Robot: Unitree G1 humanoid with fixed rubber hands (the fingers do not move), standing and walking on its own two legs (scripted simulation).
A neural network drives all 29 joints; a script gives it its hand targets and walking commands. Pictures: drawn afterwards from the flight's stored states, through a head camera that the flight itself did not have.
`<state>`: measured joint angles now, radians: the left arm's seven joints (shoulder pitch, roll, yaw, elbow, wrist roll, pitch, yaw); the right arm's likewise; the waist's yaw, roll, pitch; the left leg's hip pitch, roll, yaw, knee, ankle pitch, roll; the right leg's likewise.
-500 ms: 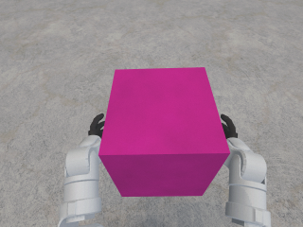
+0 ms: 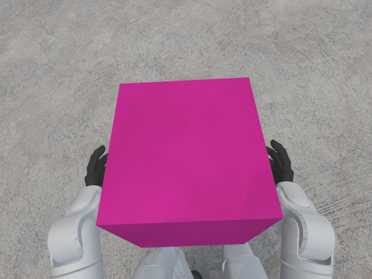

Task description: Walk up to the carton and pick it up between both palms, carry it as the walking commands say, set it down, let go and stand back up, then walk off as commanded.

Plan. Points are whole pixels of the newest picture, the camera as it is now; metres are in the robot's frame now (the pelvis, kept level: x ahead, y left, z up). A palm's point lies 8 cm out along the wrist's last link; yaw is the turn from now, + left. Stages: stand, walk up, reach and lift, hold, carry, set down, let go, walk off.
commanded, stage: carry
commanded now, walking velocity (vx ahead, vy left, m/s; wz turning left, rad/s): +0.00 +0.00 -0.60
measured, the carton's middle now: (188, 172) +0.31 +0.00 +0.00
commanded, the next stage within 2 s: none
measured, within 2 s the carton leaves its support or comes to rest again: neither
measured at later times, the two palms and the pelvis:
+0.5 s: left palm (126, 64) +0.60 +0.14 +0.06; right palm (259, 47) +0.58 -0.20 +0.06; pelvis +0.34 -0.03 +0.01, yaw -10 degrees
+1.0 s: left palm out of the picture +0.91 +0.18 +0.08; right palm out of the picture +0.82 -0.14 +0.08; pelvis +0.59 +0.08 +0.07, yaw -11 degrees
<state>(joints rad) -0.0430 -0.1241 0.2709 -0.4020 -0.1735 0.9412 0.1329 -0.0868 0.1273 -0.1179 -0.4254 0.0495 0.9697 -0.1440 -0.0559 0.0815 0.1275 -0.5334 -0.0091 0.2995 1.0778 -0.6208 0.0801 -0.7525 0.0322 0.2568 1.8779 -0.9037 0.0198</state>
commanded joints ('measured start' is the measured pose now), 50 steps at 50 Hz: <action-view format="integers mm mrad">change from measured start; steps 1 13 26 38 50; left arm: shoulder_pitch -943 -681 -352 -543 -263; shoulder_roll -460 -575 -713 -420 -682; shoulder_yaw -621 -636 -881 -509 -852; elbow -23 61 -59 615 -50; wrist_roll -100 70 -106 155 -2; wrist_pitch -36 -8 12 -258 -195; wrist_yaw -134 -38 -163 -226 -194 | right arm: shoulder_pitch -1093 -713 -259 -337 -336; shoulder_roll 640 686 652 285 644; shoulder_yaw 739 612 606 66 702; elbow -193 190 -141 735 -163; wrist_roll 236 274 132 -184 179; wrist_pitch -43 2 -56 -320 -241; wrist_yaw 30 152 126 223 215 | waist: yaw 20 104 151 59 35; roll -278 -254 -693 195 18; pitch -509 -884 -618 -597 -774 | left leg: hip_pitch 459 -215 -729 363 925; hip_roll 384 -52 -213 311 216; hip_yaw -406 -259 -297 -846 -559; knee -414 -52 1051 -628 -447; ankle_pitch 921 -44 -153 1115 1887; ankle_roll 12 -157 -205 187 27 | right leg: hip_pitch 76 1225 1503 334 97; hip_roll -146 -295 -310 65 17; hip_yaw -217 146 215 -201 -306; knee -899 -984 -1163 -433 -1023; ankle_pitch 390 2350 2452 290 449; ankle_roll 33 -288 -440 39 4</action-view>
